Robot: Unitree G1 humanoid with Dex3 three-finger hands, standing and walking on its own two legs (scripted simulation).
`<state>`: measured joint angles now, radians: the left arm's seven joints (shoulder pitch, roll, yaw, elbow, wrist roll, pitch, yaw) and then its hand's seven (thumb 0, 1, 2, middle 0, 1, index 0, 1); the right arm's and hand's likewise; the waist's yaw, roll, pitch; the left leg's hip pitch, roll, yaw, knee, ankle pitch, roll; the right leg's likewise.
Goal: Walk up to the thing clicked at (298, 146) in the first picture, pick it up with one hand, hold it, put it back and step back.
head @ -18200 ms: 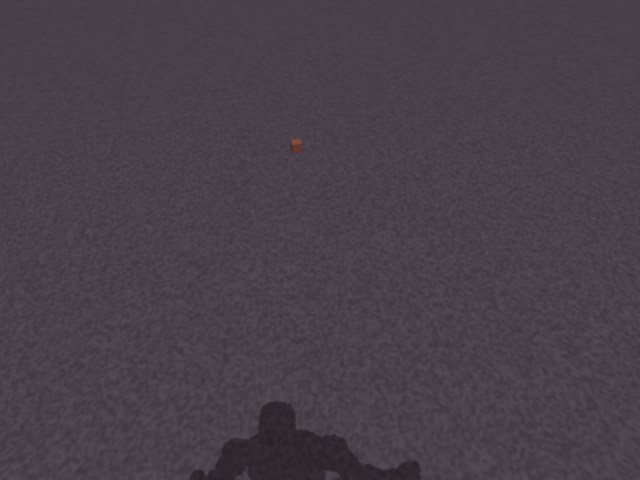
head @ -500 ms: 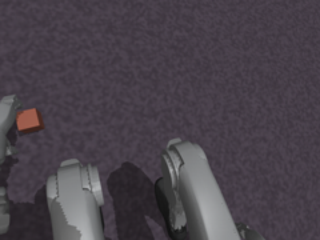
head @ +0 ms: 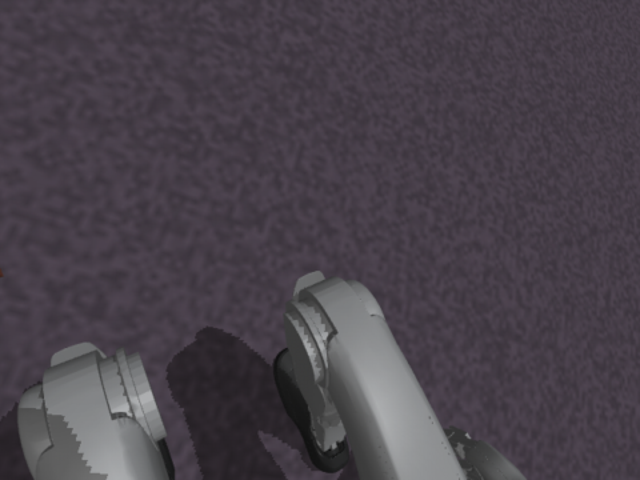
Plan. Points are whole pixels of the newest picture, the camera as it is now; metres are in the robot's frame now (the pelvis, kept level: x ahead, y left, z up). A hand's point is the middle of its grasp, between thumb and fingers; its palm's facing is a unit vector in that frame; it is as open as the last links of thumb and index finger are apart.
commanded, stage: rest palm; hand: left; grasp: from above
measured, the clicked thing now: out of the picture +0.44 +0.31 -0.28
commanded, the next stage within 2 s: close in 0.78 s
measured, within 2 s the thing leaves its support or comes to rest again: neither
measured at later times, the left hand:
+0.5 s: hand out of the picture +0.43 +0.31 -0.24, palm faces -0.42 -0.15 -0.89, open 13.9 cm
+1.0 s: hand out of the picture +0.43 +0.31 -0.26, palm faces -0.44 -0.16 -0.88, open 13.3 cm
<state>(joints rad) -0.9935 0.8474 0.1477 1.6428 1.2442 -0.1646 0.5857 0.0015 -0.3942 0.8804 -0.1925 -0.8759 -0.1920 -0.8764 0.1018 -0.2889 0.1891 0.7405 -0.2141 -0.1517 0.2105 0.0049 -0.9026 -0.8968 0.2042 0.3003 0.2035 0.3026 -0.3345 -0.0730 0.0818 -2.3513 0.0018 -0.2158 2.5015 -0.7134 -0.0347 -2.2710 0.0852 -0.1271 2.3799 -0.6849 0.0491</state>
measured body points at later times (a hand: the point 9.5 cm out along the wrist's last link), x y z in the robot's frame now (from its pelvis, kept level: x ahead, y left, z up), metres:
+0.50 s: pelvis -0.01 +0.00 -0.01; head +0.26 +0.12 +0.34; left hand +0.45 +0.31 -0.19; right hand +0.05 -0.26 -0.07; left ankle +0.06 +0.13 -0.28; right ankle +0.10 -0.12 -0.28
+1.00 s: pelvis -0.01 +0.01 -0.01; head +0.27 +0.12 +0.33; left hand +0.45 +0.31 -0.21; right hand +0.03 -0.24 -0.07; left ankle +0.06 +0.13 -0.28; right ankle +0.10 -0.12 -0.28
